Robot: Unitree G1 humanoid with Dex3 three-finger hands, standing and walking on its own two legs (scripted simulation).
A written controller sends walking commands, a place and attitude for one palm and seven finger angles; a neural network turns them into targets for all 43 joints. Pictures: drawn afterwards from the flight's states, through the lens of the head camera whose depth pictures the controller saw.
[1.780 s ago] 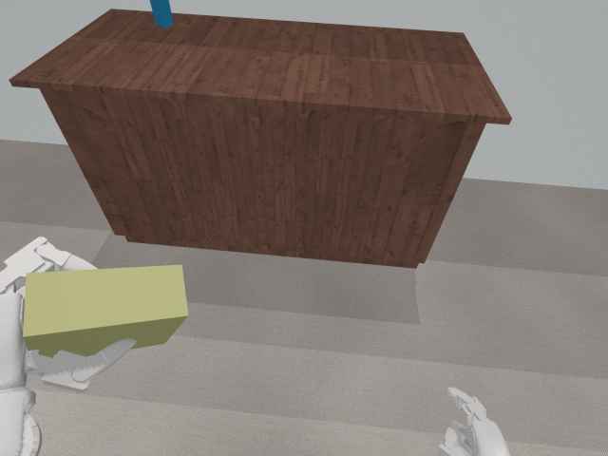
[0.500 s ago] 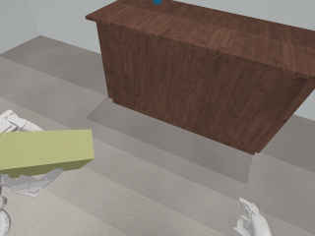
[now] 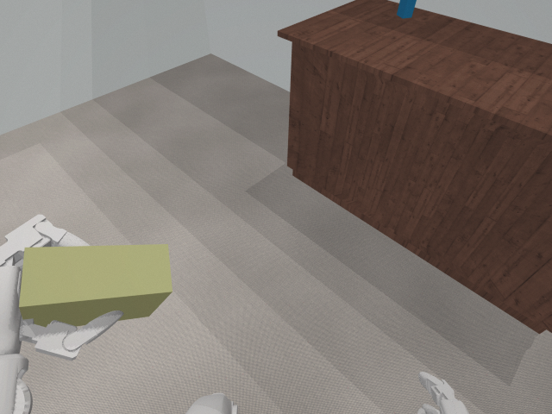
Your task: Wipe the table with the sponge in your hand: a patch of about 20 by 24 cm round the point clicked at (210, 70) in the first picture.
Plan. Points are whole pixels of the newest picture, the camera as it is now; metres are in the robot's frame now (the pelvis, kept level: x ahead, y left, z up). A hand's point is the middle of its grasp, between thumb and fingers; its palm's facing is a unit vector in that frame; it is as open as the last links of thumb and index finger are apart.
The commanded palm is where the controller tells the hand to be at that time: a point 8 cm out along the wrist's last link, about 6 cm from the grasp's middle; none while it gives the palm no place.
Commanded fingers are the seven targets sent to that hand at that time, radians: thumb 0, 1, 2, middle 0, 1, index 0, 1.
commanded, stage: walk to a spot facing it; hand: left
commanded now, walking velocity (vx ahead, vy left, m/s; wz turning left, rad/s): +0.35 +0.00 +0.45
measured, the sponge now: (119, 286) +0.22 +0.20 +0.14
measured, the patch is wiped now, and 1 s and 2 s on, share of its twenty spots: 0.00 0.00 0.00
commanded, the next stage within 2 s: none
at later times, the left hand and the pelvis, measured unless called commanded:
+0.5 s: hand (47, 265) +0.23 +0.27 +0.16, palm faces +0.60 -0.67 -0.44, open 9.7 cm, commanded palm +0.17 +0.29 +0.17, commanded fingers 0.00 0.10 1.30 -1.20 -1.60 -1.20 -1.60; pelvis +0.07 -0.01 -0.02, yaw +12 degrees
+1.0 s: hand (44, 180) +0.35 +0.34 +0.17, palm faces +0.62 -0.69 -0.39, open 9.7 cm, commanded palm +0.27 +0.35 +0.17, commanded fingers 0.00 0.10 1.30 -1.20 -1.60 -1.20 -1.60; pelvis +0.19 +0.04 -0.01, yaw +15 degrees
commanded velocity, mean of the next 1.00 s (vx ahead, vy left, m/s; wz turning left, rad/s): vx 0.37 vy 0.00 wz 0.25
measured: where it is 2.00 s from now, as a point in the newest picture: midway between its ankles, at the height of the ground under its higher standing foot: (259, 341)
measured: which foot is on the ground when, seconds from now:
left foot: up 0.00-0.10, down 0.12-0.44, up 0.46-0.80, down 0.82-1.00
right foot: down 0.00-0.12, up 0.14-0.42, down 0.44-0.82, up 0.84-1.00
